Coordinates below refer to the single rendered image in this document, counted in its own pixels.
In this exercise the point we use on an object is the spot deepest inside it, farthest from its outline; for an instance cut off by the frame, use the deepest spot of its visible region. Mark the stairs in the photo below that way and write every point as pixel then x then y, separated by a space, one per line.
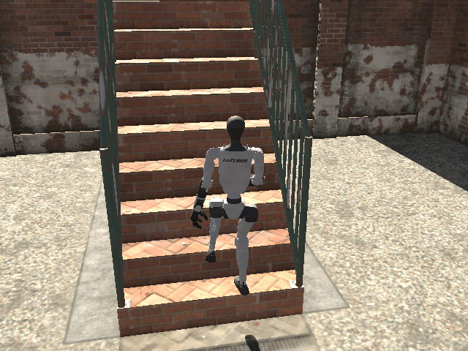
pixel 183 67

